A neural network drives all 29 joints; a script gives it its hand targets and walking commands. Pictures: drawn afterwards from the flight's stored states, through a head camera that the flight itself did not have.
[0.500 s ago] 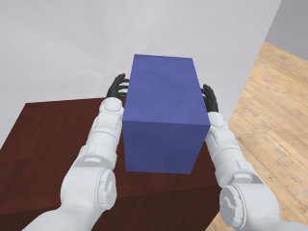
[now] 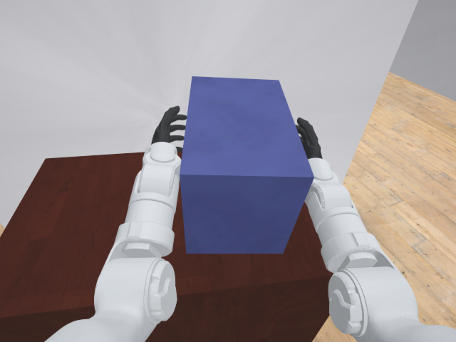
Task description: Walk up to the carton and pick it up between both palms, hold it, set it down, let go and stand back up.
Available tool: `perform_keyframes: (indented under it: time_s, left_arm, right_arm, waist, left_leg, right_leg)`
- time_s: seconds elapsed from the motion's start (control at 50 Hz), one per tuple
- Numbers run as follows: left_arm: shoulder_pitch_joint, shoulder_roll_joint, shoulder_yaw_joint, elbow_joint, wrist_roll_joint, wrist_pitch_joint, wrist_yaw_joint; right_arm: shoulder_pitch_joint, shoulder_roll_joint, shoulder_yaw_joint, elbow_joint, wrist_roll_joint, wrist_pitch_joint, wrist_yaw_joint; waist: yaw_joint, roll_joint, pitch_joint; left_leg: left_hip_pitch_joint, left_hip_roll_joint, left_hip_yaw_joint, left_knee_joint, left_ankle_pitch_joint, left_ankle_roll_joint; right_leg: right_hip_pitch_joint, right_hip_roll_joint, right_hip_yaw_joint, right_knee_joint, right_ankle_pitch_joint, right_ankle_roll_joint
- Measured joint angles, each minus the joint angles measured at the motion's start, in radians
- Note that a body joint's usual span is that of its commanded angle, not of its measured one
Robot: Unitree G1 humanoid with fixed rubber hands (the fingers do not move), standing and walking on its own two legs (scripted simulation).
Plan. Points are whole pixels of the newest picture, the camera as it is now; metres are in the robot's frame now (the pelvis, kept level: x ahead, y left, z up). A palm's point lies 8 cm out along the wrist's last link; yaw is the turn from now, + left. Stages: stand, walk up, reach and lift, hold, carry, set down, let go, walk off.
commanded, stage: reach and lift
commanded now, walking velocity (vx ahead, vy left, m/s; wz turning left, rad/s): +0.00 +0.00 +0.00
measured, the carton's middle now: (235, 161) +0.40 +0.00 +0.15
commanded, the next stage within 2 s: hold in 0.52 s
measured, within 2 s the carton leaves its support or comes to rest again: neither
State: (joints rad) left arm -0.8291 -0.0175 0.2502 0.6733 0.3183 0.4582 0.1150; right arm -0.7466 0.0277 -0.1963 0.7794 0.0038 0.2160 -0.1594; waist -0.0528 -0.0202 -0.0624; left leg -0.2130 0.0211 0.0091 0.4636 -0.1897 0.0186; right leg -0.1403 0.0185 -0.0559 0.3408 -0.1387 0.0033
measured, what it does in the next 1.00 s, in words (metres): stands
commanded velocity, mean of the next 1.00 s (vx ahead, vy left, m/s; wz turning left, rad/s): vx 0.00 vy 0.00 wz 0.00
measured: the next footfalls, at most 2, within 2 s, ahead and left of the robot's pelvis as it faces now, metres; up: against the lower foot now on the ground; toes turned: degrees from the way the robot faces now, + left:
none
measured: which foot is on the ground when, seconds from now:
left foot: down 0.00-1.00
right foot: down 0.00-1.00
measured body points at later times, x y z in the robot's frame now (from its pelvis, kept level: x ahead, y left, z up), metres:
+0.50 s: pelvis +0.00 +0.00 +0.00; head -0.04 +0.02 +0.45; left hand +0.41 +0.13 +0.20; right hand +0.40 -0.14 +0.18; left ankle +0.04 +0.10 -0.74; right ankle +0.03 -0.12 -0.74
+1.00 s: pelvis +0.00 +0.00 +0.00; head -0.06 +0.02 +0.45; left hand +0.39 +0.14 +0.22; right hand +0.38 -0.13 +0.20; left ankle +0.04 +0.10 -0.74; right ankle +0.03 -0.12 -0.74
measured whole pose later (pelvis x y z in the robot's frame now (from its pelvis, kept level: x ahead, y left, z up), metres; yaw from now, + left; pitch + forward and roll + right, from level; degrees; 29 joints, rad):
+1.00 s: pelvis +0.00 +0.00 +0.00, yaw +0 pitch -8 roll -2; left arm -0.81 -0.04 0.27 0.44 0.37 0.65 0.05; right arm -0.75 0.03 -0.17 0.65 0.05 0.31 -0.16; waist -0.05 -0.02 0.00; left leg -0.12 0.02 0.01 0.45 -0.19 0.02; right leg -0.04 0.02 -0.06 0.32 -0.14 0.00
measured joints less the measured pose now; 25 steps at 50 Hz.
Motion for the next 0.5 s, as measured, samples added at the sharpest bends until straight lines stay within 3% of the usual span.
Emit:
perform_keyframes:
  time_s: [0.5]
  left_arm:
    - [0.008,-0.017,0.001,-0.151,0.024,0.110,-0.018]
  right_arm:
    - [-0.005,-0.004,0.010,-0.084,0.040,0.052,0.004]
  waist:
    - [0.000,0.000,0.050]
  left_leg:
    - [0.051,-0.001,0.000,-0.015,-0.001,-0.001]
  right_leg:
    - [0.051,0.000,0.000,-0.016,-0.001,0.000]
